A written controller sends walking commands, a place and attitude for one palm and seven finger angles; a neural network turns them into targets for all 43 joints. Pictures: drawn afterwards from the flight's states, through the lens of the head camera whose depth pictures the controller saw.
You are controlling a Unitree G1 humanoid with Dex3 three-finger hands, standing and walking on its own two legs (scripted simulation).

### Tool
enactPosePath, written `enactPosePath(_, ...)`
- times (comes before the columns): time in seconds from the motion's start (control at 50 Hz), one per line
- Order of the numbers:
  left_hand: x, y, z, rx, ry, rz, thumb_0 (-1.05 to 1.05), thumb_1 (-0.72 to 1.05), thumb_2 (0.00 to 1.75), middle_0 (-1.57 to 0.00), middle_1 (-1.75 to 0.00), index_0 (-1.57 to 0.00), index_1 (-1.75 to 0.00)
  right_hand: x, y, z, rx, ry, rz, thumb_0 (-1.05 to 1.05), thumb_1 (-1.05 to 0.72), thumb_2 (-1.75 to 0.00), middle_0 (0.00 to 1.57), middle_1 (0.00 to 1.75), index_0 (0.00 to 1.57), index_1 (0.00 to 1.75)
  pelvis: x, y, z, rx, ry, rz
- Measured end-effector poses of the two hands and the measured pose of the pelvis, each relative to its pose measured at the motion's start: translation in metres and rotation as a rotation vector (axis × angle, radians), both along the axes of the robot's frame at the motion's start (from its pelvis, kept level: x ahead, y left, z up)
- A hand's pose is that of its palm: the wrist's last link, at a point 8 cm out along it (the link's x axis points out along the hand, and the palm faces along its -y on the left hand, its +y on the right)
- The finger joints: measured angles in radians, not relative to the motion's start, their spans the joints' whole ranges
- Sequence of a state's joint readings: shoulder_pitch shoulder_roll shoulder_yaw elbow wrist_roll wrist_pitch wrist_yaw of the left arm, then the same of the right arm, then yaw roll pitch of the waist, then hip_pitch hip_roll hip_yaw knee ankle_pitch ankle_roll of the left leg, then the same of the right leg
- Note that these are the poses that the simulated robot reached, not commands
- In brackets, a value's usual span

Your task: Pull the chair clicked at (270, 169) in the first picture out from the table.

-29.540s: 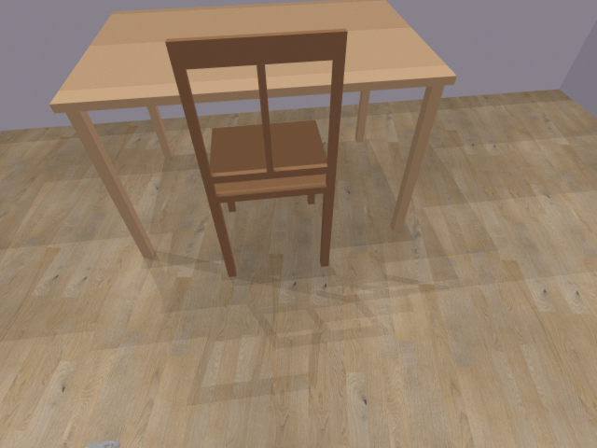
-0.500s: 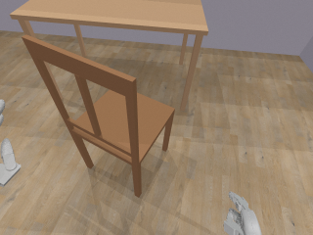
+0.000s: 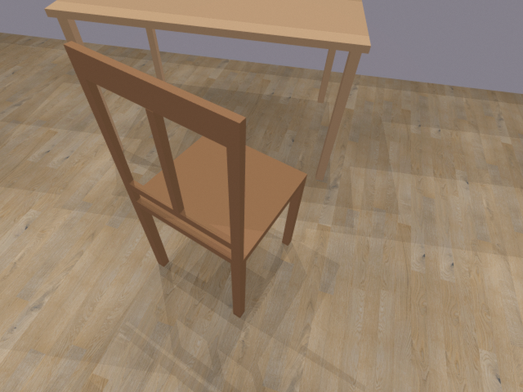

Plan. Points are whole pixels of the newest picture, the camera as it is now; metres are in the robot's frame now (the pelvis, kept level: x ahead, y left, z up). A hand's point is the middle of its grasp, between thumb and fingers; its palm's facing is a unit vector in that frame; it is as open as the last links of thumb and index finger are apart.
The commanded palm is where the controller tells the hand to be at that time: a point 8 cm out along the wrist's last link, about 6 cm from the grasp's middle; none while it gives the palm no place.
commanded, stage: let the arm hang, fingers relaxed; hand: left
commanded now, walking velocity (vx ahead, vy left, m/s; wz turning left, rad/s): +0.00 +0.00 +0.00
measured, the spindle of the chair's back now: (168, 167) +0.58 +0.26 -0.07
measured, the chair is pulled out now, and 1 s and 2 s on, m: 0.56 0.56 0.56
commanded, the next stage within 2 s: look to check the result in 0.70 s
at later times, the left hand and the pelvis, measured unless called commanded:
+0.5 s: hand out of the picture -0.01 +0.14 -0.17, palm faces +0.00 -0.99 -0.17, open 7.3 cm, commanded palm none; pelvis +0.00 -0.01 +0.00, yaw -1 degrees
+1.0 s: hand out of the picture +0.00 +0.14 -0.17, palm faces +0.02 -0.98 -0.18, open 7.4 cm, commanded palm none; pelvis +0.01 -0.02 +0.00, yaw -1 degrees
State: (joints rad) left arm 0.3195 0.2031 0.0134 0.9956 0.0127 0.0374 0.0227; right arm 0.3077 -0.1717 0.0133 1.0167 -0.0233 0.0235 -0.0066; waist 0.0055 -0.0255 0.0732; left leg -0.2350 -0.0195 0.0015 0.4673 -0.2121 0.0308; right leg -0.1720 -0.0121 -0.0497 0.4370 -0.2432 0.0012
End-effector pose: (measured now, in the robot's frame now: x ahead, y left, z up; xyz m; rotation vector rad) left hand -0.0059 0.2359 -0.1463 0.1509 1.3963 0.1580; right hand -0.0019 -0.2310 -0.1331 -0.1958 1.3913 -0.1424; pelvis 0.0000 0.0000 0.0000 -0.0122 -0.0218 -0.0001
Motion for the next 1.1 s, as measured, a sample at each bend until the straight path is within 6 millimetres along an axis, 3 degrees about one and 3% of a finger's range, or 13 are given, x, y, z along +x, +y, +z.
enactPosePath(0.1, -0.041, 0.007, 0.009, 0.034, 0.123, 0.013, -0.01, 0.96, 0.89, -0.20, -0.30, -0.20, -0.30, -0.031, 0.007, -0.007, 0.028, 0.081, -0.039, 0.00, -0.91, -0.89, 0.20, 0.30, 0.20, 0.30, -0.001, 0.001, 0.001, 0.004, 0.000, -0.004)
enactPosePath(0.2, -0.055, 0.004, 0.014, 0.047, 0.159, 0.019, 0.00, 0.93, 0.89, -0.20, -0.30, -0.20, -0.30, -0.042, 0.016, -0.013, 0.061, 0.100, -0.061, 0.00, -0.91, -0.89, 0.20, 0.30, 0.19, 0.30, -0.001, 0.001, 0.001, 0.010, -0.002, -0.009)
enactPosePath(0.3, -0.045, -0.011, 0.012, 0.028, 0.128, 0.014, 0.00, 0.92, 0.89, -0.19, -0.30, -0.20, -0.30, -0.039, 0.023, -0.018, 0.088, 0.082, -0.071, 0.00, -0.91, -0.89, 0.20, 0.30, 0.19, 0.30, 0.000, -0.002, 0.001, 0.014, -0.005, -0.015)
enactPosePath(0.5, -0.004, -0.044, 0.003, -0.027, 0.022, -0.016, 0.01, 0.92, 0.89, -0.20, -0.30, -0.20, -0.30, -0.023, 0.025, -0.019, 0.103, 0.027, -0.081, 0.00, -0.92, -0.89, 0.20, 0.30, 0.19, 0.30, 0.002, -0.010, 0.000, 0.016, -0.008, -0.021)
enactPosePath(0.78, 0.001, -0.043, 0.003, -0.021, 0.018, -0.002, 0.01, 0.91, 0.89, -0.20, -0.30, -0.20, -0.30, -0.024, 0.010, -0.016, 0.074, 0.049, -0.085, 0.00, -0.91, -0.89, 0.20, 0.30, 0.19, 0.30, 0.006, -0.016, 0.001, 0.013, -0.010, -0.016)
enactPosePath(1.1, 0.005, -0.047, 0.004, -0.022, 0.020, -0.003, 0.00, 0.91, 0.89, -0.19, -0.30, -0.20, -0.30, -0.018, 0.009, -0.016, 0.077, 0.040, -0.083, 0.00, -0.91, -0.89, 0.20, 0.30, 0.19, 0.30, 0.008, -0.019, 0.002, 0.016, -0.014, -0.019)
